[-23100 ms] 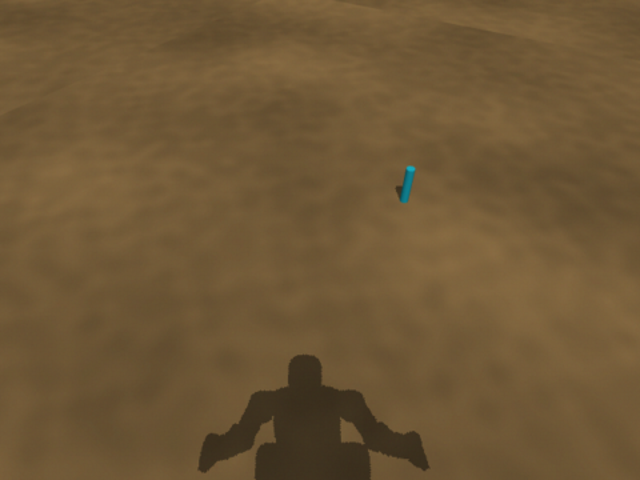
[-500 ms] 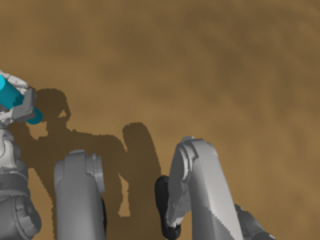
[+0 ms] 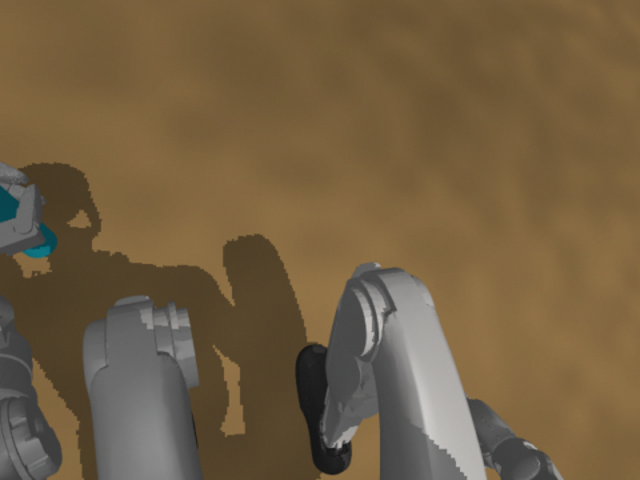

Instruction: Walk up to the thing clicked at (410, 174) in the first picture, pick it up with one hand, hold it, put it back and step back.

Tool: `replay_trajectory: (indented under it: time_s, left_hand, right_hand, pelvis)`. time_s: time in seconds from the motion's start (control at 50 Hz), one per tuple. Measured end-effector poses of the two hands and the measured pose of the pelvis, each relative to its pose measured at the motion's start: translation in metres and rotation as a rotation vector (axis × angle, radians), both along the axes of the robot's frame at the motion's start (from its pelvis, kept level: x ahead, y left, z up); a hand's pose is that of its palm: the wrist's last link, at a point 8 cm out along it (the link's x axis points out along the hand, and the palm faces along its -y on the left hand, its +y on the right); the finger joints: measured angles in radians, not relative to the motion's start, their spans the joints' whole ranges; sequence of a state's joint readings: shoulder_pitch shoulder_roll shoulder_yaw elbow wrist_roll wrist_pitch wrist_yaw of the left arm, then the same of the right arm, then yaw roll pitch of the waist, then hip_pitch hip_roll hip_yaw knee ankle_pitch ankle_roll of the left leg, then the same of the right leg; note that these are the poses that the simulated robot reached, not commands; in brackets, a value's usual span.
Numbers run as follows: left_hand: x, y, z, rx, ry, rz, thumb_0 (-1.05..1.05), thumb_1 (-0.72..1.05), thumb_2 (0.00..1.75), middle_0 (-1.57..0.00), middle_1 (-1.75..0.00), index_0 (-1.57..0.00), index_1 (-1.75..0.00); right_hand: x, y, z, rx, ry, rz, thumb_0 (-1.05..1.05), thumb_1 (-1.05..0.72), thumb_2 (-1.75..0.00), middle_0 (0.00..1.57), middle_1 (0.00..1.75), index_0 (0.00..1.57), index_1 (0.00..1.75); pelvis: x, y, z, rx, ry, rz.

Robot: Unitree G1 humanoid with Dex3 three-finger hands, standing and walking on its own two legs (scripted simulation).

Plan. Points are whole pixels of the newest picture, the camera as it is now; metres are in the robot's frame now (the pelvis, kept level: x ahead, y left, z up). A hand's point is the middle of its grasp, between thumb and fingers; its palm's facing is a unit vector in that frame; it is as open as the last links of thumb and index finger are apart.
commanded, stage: lower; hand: left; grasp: from the side
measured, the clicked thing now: (4, 216) +0.42 +0.30 -0.12
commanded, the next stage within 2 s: loosen in 1.28 s
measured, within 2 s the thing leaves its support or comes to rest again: rests again in 1.30 s
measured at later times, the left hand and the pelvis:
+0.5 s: hand (35, 221) +0.43 +0.28 -0.16, palm faces +0.29 -0.96 +0.01, open 5.2 cm; pelvis -0.01 +0.01 -0.01, yaw -3 degrees
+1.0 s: hand (49, 226) +0.43 +0.27 -0.18, palm faces +0.31 -0.95 +0.02, open 5.2 cm; pelvis -0.01 +0.01 -0.02, yaw -5 degrees
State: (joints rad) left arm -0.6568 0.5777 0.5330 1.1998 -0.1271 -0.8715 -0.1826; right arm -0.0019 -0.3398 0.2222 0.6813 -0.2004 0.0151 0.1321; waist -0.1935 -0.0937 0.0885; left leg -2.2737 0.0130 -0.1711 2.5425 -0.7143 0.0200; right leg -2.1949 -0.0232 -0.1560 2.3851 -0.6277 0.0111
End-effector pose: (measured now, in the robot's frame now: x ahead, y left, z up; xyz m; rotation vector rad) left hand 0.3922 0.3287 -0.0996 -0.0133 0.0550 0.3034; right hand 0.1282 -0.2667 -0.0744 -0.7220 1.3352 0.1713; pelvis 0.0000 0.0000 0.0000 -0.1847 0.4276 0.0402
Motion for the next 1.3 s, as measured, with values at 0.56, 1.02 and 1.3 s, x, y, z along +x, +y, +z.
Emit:
replay_trajectory:
  time_s: [0.56,1.02,1.3]
  left_hand:
    - [0.002,-0.007,-0.064,-0.026,0.020,0.000,0.04,0.15,1.16,-1.03,-1.17,-1.05,-1.14]
    - [0.002,-0.013,-0.082,-0.017,0.010,0.010,0.04,0.15,1.16,-1.03,-1.17,-1.05,-1.14]
    - [-0.001,-0.013,-0.089,-0.005,-0.003,0.011,0.04,0.15,1.17,-1.03,-1.17,-1.05,-1.14]
  right_hand:
    - [-0.007,0.006,0.021,-0.115,0.060,0.175,0.00,-0.91,-0.91,0.21,0.30,0.20,0.30]
    - [-0.008,0.014,0.028,-0.159,0.074,0.254,0.00,-0.90,-0.90,0.21,0.30,0.20,0.30]
    - [-0.006,0.020,0.033,-0.181,0.078,0.287,0.00,-0.90,-0.90,0.21,0.30,0.20,0.30]
  pelvis:
    - [-0.008,0.006,-0.012,-0.068,-0.115,-0.036]
    - [-0.013,0.010,-0.016,-0.104,-0.164,-0.054]
    - [-0.016,0.013,-0.017,-0.121,-0.185,-0.062]
